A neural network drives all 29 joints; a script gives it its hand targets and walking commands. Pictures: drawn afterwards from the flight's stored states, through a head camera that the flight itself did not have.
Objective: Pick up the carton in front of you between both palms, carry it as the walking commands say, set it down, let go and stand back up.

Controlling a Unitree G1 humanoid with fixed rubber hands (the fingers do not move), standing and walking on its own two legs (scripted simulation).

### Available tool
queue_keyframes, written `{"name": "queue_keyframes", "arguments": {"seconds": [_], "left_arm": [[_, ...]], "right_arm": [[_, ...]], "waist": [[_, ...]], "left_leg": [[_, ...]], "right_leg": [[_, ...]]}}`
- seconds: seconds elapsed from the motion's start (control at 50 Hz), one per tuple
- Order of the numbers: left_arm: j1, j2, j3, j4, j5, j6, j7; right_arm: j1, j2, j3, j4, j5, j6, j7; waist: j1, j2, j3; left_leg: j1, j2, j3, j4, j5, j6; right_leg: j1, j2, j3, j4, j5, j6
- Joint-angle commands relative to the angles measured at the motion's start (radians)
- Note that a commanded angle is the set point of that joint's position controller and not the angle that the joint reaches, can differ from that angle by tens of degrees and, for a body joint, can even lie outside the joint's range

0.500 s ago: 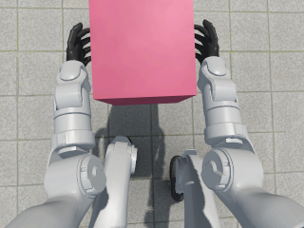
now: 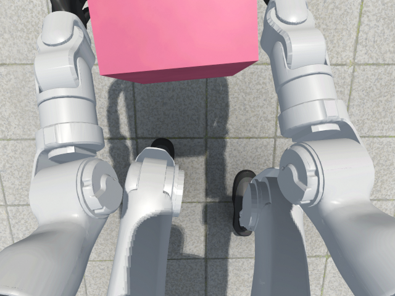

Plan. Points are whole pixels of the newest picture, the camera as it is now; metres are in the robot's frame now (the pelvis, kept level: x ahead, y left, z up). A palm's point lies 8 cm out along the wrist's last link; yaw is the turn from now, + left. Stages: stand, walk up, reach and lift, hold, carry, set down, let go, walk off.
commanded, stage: set down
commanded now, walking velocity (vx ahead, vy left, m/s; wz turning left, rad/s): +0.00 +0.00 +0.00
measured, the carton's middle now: (178, 15) +0.53 +0.15 -0.23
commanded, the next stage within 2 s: none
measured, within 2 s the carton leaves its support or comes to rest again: rests again in 1.36 s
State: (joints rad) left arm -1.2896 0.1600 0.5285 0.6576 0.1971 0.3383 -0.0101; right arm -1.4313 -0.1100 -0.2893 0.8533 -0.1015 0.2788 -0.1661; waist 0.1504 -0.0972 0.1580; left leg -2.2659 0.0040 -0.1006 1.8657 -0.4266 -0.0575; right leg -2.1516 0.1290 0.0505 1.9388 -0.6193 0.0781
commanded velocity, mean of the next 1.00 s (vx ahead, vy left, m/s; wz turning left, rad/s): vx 0.00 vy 0.00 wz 0.00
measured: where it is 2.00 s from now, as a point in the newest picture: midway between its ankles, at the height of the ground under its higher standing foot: (200, 199)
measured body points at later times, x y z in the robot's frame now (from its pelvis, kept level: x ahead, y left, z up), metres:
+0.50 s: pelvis +0.00 +0.00 -0.04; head +0.38 +0.06 +0.18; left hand +0.49 +0.30 -0.23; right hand +0.59 +0.01 -0.23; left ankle +0.13 +0.14 -0.41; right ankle +0.09 -0.13 -0.41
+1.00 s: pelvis -0.01 -0.01 -0.05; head +0.37 +0.04 +0.16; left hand +0.49 +0.30 -0.24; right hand +0.58 +0.00 -0.25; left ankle +0.13 +0.14 -0.41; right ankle +0.09 -0.13 -0.41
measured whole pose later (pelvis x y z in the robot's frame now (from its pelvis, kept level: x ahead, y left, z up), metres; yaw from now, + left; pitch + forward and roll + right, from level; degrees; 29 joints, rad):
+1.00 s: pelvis -0.01 -0.01 -0.05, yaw +0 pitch +37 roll +1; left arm -1.45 0.30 0.54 0.94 0.14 0.24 -0.10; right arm -1.64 -0.23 -0.13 1.11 -0.03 0.22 -0.11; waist 0.19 -0.07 0.45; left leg -2.25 0.04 -0.08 2.07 -0.47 -0.08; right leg -2.18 0.20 0.08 2.17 -0.65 0.08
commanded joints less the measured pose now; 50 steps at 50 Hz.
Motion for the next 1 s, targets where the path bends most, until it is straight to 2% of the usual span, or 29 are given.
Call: {"name": "queue_keyframes", "arguments": {"seconds": [0.0, 0.12, 0.2, 0.26, 0.32, 0.5, 0.68, 0.82, 0.98], "left_arm": [[-0.659, -0.711, -0.478, -0.030, -0.166, -0.047, -0.251], [-0.734, -0.668, -0.498, -0.021, -0.209, -0.067, -0.235], [-0.769, -0.660, -0.509, -0.039, -0.251, -0.079, -0.233], [-0.721, -0.661, -0.485, 0.027, -0.250, -0.080, -0.235], [-0.694, -0.661, -0.447, 0.071, -0.231, -0.083, -0.246], [-0.723, -0.568, -0.350, 0.102, -0.180, -0.092, -0.269], [-0.728, -0.509, -0.307, 0.169, -0.179, -0.111, -0.267], [-0.689, -0.469, -0.284, 0.224, -0.153, -0.116, -0.268], [-0.635, -0.407, -0.224, 0.283, -0.107, -0.116, -0.265]], "right_arm": [[-0.592, 0.829, 0.403, -0.040, 0.147, -0.037, 0.227], [-0.661, 0.773, 0.437, -0.033, 0.199, -0.058, 0.229], [-0.703, 0.791, 0.484, -0.064, 0.226, -0.069, 0.226], [-0.691, 0.798, 0.485, -0.046, 0.236, -0.077, 0.228], [-0.668, 0.804, 0.466, -0.013, 0.224, -0.079, 0.237], [-0.668, 0.762, 0.408, 0.066, 0.193, -0.073, 0.236], [-0.717, 0.685, 0.415, 0.064, 0.200, -0.094, 0.216], [-0.658, 0.623, 0.367, 0.111, 0.164, -0.096, 0.227], [-0.612, 0.528, 0.304, 0.166, 0.109, -0.091, 0.239]], "waist": [[0.123, 0.013, -1.262], [0.139, 0.014, -1.242], [0.168, -0.053, -1.257], [0.181, -0.068, -1.214], [0.181, -0.086, -1.121], [0.191, -0.126, -0.959], [0.205, -0.152, -0.889], [0.177, -0.128, -0.739], [0.149, -0.129, -0.595]], "left_leg": [[0.929, -0.078, 0.215, -0.040, 0.407, -0.006], [0.963, -0.066, 0.206, 0.021, 0.456, -0.001], [0.957, -0.069, 0.194, 0.042, 0.527, 0.008], [0.973, -0.072, 0.184, 0.059, 0.559, 0.019], [0.895, -0.071, 0.187, 0.068, 0.511, 0.026], [0.648, -0.056, 0.209, 0.076, 0.324, 0.036], [0.583, -0.046, 0.199, 0.096, 0.288, 0.041], [0.549, -0.046, 0.178, 0.104, 0.246, 0.044], [0.486, -0.046, 0.165, 0.110, 0.154, 0.045]], "right_leg": [[0.384, 0.100, -0.149, -0.120, 0.228, -0.027], [0.337, 0.092, -0.150, -0.049, 0.219, -0.032], [0.372, 0.092, -0.158, -0.005, 0.274, -0.031], [0.315, 0.091, -0.159, -0.002, 0.263, -0.027], [0.282, 0.089, -0.152, -0.002, 0.248, -0.028], [0.353, 0.077, -0.114, -0.004, 0.228, -0.040], [0.406, 0.065, -0.101, 0.014, 0.231, -0.037], [0.319, 0.060, -0.102, 0.023, 0.185, -0.042], [0.256, 0.051, -0.103, 0.020, 0.105, -0.047]]}}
